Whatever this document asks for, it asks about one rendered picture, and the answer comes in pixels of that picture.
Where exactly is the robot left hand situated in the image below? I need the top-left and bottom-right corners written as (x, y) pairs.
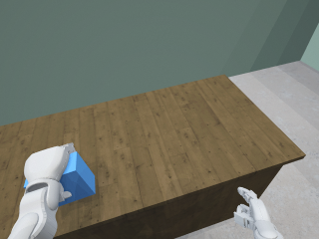
top-left (24, 142), bottom-right (76, 203)

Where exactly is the sponge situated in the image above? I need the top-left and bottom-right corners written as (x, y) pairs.
top-left (24, 151), bottom-right (96, 207)

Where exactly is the table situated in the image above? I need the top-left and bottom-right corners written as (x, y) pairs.
top-left (0, 74), bottom-right (306, 239)

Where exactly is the left robot forearm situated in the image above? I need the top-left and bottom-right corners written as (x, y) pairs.
top-left (8, 178), bottom-right (61, 239)

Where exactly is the robot right hand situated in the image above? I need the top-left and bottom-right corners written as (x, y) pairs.
top-left (233, 187), bottom-right (271, 231)

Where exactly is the right robot forearm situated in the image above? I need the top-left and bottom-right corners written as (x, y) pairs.
top-left (253, 220), bottom-right (284, 239)

